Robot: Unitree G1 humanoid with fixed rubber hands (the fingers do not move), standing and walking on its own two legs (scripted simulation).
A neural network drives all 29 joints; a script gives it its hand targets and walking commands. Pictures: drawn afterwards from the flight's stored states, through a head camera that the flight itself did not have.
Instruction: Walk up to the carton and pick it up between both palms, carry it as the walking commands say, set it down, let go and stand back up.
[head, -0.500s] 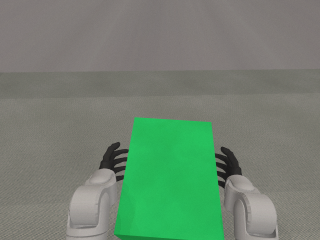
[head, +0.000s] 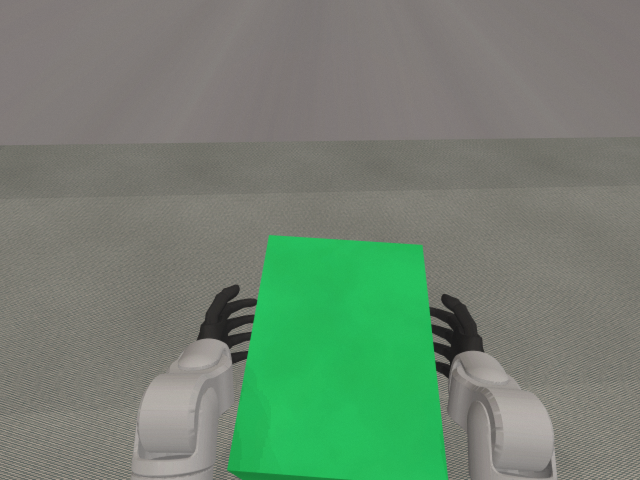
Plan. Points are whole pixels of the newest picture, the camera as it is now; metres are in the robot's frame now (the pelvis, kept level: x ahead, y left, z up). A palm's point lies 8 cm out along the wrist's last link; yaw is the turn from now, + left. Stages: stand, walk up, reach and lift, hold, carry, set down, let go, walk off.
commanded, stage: carry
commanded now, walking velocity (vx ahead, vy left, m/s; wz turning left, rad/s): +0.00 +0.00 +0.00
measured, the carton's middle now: (336, 372) +0.27 +0.00 +0.02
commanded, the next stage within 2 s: hold in 0.18 s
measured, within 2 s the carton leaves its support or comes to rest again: neither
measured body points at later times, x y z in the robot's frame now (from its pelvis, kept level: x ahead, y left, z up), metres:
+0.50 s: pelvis -0.01 -0.02 +0.01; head -0.02 -0.01 +0.46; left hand +0.27 +0.13 +0.03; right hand +0.28 -0.15 +0.04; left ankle +0.05 +0.09 -0.73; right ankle -0.01 -0.12 -0.73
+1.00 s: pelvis -0.04 -0.03 -0.01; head -0.01 -0.02 +0.44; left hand +0.30 +0.13 -0.01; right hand +0.31 -0.15 -0.01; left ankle +0.05 +0.09 -0.73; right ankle -0.01 -0.12 -0.73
